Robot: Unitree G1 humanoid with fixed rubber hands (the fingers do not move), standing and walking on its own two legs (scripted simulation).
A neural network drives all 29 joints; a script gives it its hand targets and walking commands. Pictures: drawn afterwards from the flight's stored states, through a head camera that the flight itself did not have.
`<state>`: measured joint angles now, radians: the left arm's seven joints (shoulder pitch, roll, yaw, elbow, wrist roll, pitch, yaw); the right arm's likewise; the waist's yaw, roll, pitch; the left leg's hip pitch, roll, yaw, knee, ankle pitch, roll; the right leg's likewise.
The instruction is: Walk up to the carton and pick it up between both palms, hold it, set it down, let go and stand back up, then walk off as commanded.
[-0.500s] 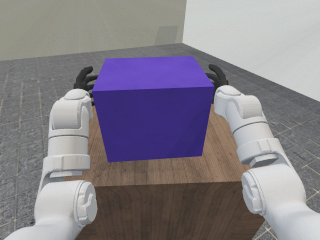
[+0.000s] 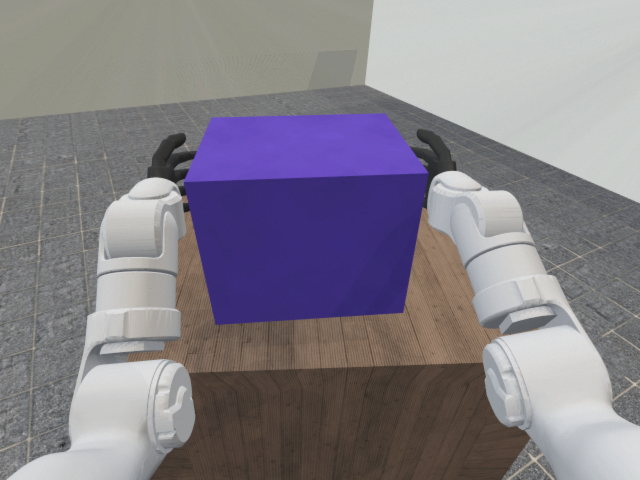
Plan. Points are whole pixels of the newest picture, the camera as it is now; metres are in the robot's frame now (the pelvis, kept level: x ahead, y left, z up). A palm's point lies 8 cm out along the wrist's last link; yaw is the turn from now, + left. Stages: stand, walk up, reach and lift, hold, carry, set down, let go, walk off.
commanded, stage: hold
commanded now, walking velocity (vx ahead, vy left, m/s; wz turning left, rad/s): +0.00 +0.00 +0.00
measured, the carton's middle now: (305, 213) +0.40 +0.00 +0.21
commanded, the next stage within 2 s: none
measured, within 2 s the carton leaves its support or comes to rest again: neither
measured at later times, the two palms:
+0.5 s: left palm (163, 192) +0.37 +0.16 +0.26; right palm (439, 186) +0.37 -0.16 +0.26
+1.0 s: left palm (162, 193) +0.37 +0.17 +0.26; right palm (438, 186) +0.37 -0.16 +0.27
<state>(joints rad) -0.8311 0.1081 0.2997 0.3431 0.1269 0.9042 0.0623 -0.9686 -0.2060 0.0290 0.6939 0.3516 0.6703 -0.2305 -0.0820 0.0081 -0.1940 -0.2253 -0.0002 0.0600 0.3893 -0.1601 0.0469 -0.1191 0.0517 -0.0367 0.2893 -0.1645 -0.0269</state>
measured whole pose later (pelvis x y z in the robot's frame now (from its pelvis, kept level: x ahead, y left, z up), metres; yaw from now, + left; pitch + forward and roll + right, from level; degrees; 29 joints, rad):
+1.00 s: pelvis +0.00 +0.00 +0.00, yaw +0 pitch +0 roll -2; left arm -0.83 0.11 0.29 0.33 0.13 0.90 0.06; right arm -0.97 -0.20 0.03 0.69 0.35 0.67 -0.23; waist -0.08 0.01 -0.20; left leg -0.23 0.00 0.06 0.39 -0.16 0.05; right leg -0.12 0.05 -0.03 0.29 -0.16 -0.03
